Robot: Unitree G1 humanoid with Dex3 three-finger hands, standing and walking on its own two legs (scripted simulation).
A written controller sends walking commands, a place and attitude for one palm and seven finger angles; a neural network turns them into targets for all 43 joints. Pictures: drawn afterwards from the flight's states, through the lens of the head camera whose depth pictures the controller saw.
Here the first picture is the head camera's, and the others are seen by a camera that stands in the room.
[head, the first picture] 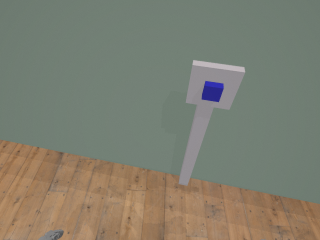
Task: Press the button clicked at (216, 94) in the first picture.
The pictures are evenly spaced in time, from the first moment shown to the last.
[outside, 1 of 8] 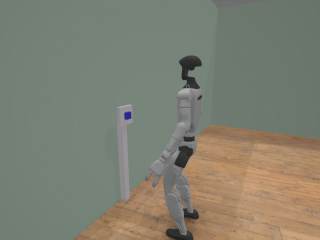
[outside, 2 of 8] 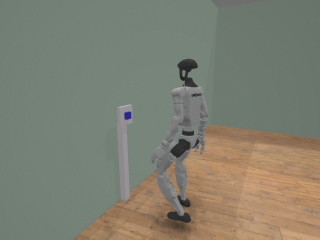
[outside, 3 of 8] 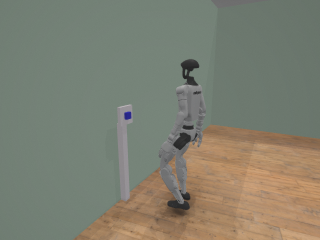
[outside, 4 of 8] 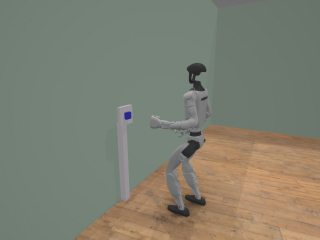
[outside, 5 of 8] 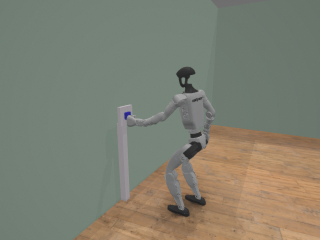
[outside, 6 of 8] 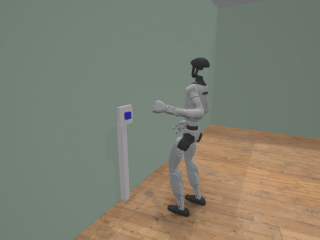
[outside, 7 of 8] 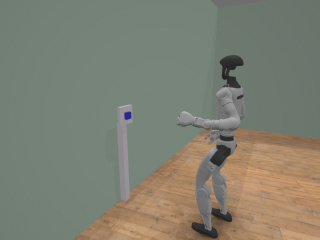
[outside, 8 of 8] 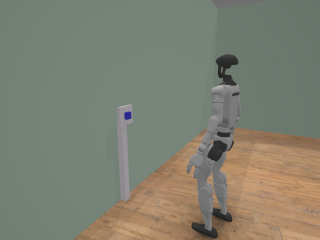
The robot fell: no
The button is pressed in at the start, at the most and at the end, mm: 0 13 0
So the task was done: yes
